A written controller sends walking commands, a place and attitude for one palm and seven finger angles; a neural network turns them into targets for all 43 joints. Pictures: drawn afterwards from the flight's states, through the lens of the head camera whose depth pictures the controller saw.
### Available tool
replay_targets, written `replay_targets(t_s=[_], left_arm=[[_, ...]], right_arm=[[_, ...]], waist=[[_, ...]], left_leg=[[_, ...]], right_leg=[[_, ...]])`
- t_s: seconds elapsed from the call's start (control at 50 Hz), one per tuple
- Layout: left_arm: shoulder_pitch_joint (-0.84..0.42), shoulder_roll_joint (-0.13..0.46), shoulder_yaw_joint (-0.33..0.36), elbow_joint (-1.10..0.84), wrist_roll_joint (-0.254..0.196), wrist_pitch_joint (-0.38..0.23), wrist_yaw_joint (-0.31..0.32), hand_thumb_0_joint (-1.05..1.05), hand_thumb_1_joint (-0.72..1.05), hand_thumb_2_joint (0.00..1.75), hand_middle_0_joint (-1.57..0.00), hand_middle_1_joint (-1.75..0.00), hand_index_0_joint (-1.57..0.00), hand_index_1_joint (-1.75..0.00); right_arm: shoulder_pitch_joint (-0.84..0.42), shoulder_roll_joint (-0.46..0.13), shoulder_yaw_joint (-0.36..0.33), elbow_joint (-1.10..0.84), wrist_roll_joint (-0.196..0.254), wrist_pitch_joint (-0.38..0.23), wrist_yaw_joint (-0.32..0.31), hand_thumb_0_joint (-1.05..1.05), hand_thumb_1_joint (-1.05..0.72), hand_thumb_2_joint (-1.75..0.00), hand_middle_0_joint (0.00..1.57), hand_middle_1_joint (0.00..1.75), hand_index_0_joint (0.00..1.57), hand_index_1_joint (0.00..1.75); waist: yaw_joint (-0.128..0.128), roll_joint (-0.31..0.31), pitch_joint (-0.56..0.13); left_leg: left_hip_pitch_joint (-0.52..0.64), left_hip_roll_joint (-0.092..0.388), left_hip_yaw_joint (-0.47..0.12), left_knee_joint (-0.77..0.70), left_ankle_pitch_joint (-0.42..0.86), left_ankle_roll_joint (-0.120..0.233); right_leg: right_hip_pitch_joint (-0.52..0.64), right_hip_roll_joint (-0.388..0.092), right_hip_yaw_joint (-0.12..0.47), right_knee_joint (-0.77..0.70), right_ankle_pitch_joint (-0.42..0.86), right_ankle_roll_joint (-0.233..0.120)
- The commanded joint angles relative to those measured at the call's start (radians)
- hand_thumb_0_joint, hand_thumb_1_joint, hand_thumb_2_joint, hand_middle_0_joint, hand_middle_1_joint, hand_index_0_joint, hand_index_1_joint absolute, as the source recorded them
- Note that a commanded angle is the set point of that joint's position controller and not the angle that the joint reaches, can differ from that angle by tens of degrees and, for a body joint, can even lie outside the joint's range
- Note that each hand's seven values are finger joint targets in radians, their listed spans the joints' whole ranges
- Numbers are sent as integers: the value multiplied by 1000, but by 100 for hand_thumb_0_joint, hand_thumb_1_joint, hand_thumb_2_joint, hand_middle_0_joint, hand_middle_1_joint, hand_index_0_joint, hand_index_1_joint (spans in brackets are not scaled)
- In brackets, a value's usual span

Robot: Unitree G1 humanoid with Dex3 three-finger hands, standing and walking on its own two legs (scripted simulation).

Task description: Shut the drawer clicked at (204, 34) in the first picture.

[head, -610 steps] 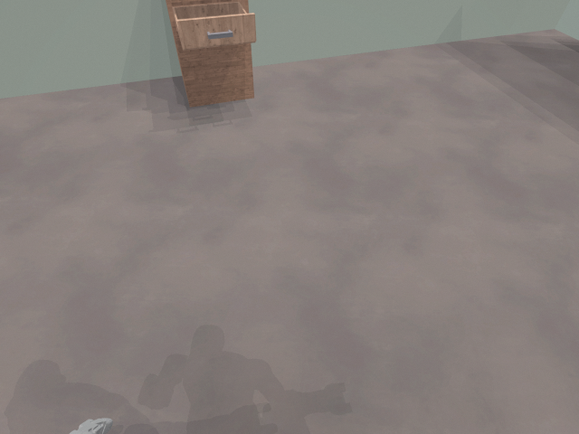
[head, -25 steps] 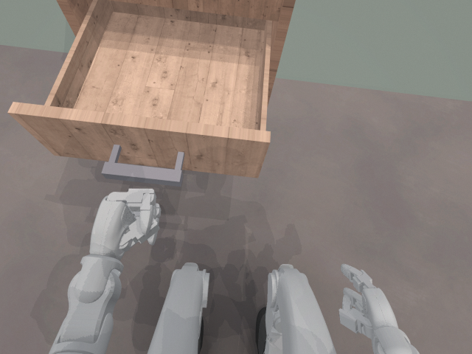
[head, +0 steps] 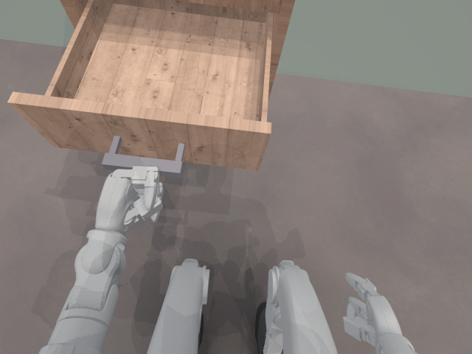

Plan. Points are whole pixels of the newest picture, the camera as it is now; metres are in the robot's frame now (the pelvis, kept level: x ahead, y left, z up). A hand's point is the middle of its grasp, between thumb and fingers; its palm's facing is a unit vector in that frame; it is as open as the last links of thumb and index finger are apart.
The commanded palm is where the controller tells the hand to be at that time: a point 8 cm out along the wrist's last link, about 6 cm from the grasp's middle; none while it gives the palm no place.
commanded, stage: push the drawer shut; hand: left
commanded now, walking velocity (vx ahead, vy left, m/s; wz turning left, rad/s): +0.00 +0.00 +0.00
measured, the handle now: (146, 155) +0.42 +0.17 +0.00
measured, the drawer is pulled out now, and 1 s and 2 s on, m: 0.26 0.12 0.00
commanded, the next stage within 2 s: none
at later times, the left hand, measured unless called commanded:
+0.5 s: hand (168, 162) +0.42 +0.14 +0.00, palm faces -0.09 -0.99 -0.06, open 3.0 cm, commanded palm +0.42 +0.17 +0.01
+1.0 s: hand (175, 126) +0.49 +0.13 +0.00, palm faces -0.07 -1.00 -0.06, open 3.0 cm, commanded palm +0.48 +0.16 +0.01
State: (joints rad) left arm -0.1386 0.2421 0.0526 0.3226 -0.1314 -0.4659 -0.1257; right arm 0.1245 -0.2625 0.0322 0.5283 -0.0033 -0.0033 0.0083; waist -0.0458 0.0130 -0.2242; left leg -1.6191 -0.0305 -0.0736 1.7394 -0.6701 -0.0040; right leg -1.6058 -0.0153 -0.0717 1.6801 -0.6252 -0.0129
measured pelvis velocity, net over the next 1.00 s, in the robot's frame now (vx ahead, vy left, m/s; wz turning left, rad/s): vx -0.01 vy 0.00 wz -0.02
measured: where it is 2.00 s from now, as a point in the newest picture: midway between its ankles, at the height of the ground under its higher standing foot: outside the picture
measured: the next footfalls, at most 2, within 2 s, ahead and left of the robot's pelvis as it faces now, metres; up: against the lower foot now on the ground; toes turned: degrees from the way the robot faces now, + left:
none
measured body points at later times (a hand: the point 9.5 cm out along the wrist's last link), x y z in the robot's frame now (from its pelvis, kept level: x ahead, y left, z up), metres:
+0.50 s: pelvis -0.02 +0.01 +0.00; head +0.14 +0.04 +0.42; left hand +0.41 +0.19 +0.00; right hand +0.12 -0.25 -0.11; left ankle +0.05 +0.12 -0.51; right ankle +0.07 -0.12 -0.51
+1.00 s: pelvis -0.01 +0.00 -0.01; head +0.18 +0.03 +0.40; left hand +0.48 +0.19 +0.00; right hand +0.07 -0.26 -0.13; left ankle +0.05 +0.12 -0.51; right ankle +0.07 -0.12 -0.51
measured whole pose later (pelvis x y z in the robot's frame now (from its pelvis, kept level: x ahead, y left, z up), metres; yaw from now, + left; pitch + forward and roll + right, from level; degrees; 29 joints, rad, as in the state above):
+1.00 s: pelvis -0.01 +0.00 -0.01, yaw -1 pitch +34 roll -4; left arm -0.77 0.35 0.24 0.95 -0.05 -0.52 -0.10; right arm 0.22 -0.26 0.05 0.60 -0.04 0.06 0.03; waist -0.16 0.03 -0.20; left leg -1.70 -0.02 -0.06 1.74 -0.64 0.00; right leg -1.69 0.00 -0.06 1.68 -0.58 -0.01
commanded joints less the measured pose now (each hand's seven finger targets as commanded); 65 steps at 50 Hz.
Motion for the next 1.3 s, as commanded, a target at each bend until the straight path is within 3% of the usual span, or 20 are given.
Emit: replay_targets(t_s=[0.0, 0.2, 0.26, 0.36, 0.4, 0.54, 0.58, 0.66, 0.72, 0.8, 0.86, 0.92, 0.96, 1.02, 1.04, 1.14, 1.18, 1.24, 1.28], left_arm=[[-423, 93, 32, -178, 0, -62, 25, 0, 90, 90, -140, -160, -140, -160], [-612, 112, 41, -72, 4, -39, 35, 0, 90, 90, -140, -160, -140, -160], [-657, 92, 29, -37, 9, -37, 44, 0, 90, 90, -140, -160, -140, -160], [-765, 124, 63, 64, 22, -51, 60, 0, 90, 90, -140, -160, -140, -160], [-803, 116, 58, 108, 31, -61, 63, 0, 90, 90, -140, -160, -140, -160], [-894, 166, 120, 214, 41, -94, 65, 0, 90, 90, -140, -160, -140, -160], [-936, 162, 112, 238, 47, -98, 62, 0, 90, 90, -140, -160, -140, -160], [-993, 182, 136, 295, 54, -104, 60, 0, 90, 90, -140, -160, -140, -160], [-1018, 203, 161, 305, 53, -108, 55, 0, 90, 90, -140, -160, -140, -160], [-1035, 239, 195, 369, 57, -104, 43, 0, 90, 90, -140, -160, -140, -160], [-1101, 235, 187, 373, 58, -113, 37, 0, 90, 90, -140, -160, -140, -160], [-1107, 253, 209, 376, 58, -121, 34, 0, 90, 90, -140, -160, -140, -160], [-1131, 251, 204, 413, 63, -117, 31, 0, 90, 90, -140, -160, -140, -160], [-1180, 259, 204, 423, 75, -125, 33, 0, 90, 90, -140, -160, -140, -160], [-1206, 253, 199, 435, 75, -123, 35, 0, 90, 90, -140, -160, -140, -160], [-1273, 296, 225, 480, 87, -122, 42, 0, 90, 90, -140, -160, -140, -160], [-1307, 317, 229, 472, 94, -123, 36, 0, 90, 90, -140, -160, -140, -160], [-1340, 330, 237, 510, 97, -112, 36, 0, 90, 90, -140, -160, -140, -160], [-1354, 348, 249, 530, 101, -106, 35, 0, 90, 90, -140, -160, -140, -160]], right_arm=[[44, -162, -62, -90, -1, -42, -26, 0, -90, -90, 20, 30, 20, 30], [72, -175, -57, -67, -2, -39, -33, 0, -90, -90, 20, 30, 20, 30], [81, -174, -58, -59, -4, -36, -30, 0, -90, -90, 20, 30, 20, 30], [98, -175, -54, -43, -8, -31, -31, 0, -90, -90, 20, 30, 20, 30], [107, -175, -54, -36, -11, -31, -29, 0, -90, -90, 20, 30, 20, 30], [143, -179, -55, -17, -20, -17, -20, 0, -90, -90, 20, 30, 20, 30], [157, -179, -56, -15, -22, -12, -17, 0, -90, -90, 20, 30, 20, 30], [174, -181, -57, -3, -27, 3, -13, 0, -90, -90, 20, 30, 20, 30], [190, -183, -59, -2, -31, 14, -8, 0, -90, -90, 20, 30, 20, 30], [207, -180, -55, 1, -34, 29, -4, 0, -90, -90, 20, 30, 20, 30], [213, -179, -55, 9, -37, 40, -3, 0, -90, -90, 20, 30, 20, 30], [223, -180, -57, 8, -41, 49, 1, 0, -90, -90, 20, 30, 20, 30], [226, -180, -55, 11, -42, 58, 3, 0, -90, -90, 20, 30, 20, 30], [231, -182, -56, 15, -45, 68, 5, 0, -90, -90, 20, 30, 20, 30], [235, -181, -55, 20, -47, 70, 6, 0, -90, -90, 20, 30, 20, 30], [249, -186, -51, 28, -54, 87, 6, 0, -90, -90, 20, 30, 20, 30], [250, -184, -48, 23, -55, 90, 6, 0, -90, -90, 20, 30, 20, 30], [255, -188, -43, 27, -57, 99, 7, 0, -90, -90, 20, 30, 20, 30], [260, -188, -40, 23, -57, 102, 7, 0, -90, -90, 20, 30, 20, 30]], waist=[[-78, 59, -460], [-93, 122, -495], [-104, 123, -502], [-121, 100, -471], [-127, 127, -463], [-130, 115, -501], [-140, 144, -500], [-151, 120, -513], [-147, 148, -550], [-150, 109, -544], [-166, 128, -545], [-156, 154, -587], [-173, 124, -551], [-174, 167, -574], [-186, 157, -568], [-199, 149, -573], [-199, 176, -594], [-210, 184, -573], [-217, 163, -574]], left_leg=[[320, 6, -4, -225, 125, 31], [368, 5, -21, -260, 79, 23], [384, 7, -27, -266, 80, 23], [340, 6, -24, -270, 44, 25], [350, 8, -29, -278, 32, 21], [335, 8, -17, -262, 89, 23], [344, 9, -20, -262, 100, 24], [320, 9, -11, -251, 104, 27], [350, 12, -10, -244, 157, 26], [299, 12, 1, -229, 172, 33], [309, 14, 3, -218, 181, 35], [348, 16, -1, -213, 232, 32], [319, 18, -1, -210, 216, 35], [337, 17, -6, -203, 221, 32], [333, 16, -7, -199, 221, 35], [318, 15, -6, -184, 223, 40], [311, 13, -2, -175, 229, 43], [299, 14, -5, -173, 210, 43], [281, 15, -6, -167, 200, 48]], right_leg=[[248, 17, 32, -234, 96, -24], [213, 13, 19, -232, 77, -27], [203, 13, 18, -235, 81, -25], [206, 16, 22, -244, 56, -23], [181, 17, 19, -240, 51, -24], [210, 20, 25, -234, 80, -24], [194, 21, 23, -227, 88, -26], [214, 21, 30, -233, 92, -21], [218, 23, 28, -224, 124, -23], [258, 30, 35, -229, 133, -20], [242, 30, 37, -229, 143, -18], [241, 32, 34, -217, 173, -20], [239, 34, 33, -221, 165, -18], [214, 33, 32, -210, 165, -20], [212, 34, 30, -211, 168, -18], [214, 37, 33, -212, 169, -16], [224, 38, 38, -206, 175, -19], [204, 39, 35, -208, 161, -17], [209, 43, 35, -207, 155, -16]])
